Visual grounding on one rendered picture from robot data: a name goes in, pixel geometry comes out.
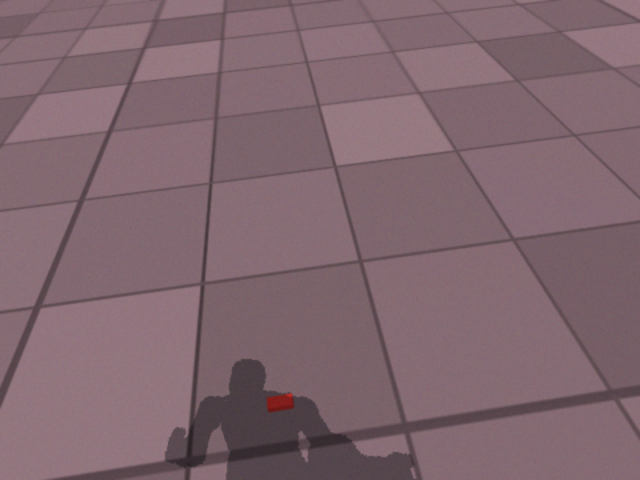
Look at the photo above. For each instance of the small box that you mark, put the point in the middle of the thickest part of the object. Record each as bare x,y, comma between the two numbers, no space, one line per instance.
281,402

